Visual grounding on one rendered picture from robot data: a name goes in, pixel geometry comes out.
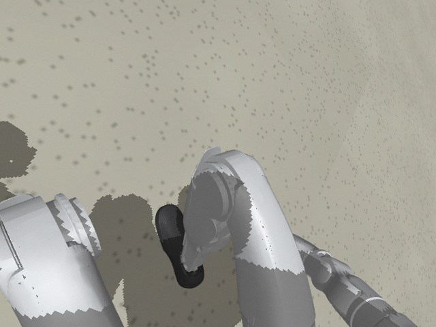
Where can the right robot hand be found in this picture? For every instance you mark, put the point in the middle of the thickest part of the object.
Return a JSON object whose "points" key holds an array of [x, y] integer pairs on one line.
{"points": [[304, 247]]}

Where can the right robot arm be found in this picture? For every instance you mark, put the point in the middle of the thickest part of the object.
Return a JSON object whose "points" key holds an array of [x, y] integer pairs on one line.
{"points": [[356, 302]]}

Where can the right robot foot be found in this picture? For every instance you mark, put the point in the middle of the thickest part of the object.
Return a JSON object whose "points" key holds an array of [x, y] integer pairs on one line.
{"points": [[170, 229]]}

